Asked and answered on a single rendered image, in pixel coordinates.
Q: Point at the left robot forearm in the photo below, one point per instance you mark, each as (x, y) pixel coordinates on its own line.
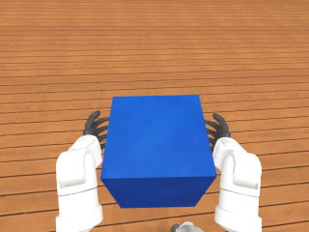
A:
(76, 176)

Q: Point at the carton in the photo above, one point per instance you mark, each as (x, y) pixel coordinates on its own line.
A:
(157, 152)

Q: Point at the left robot hand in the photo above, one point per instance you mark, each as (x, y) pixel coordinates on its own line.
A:
(91, 127)

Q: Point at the right robot forearm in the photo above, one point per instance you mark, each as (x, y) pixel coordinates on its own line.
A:
(240, 183)

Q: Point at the right robot shin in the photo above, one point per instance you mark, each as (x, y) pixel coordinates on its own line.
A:
(186, 223)

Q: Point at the right robot hand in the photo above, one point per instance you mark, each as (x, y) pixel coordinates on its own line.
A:
(222, 130)

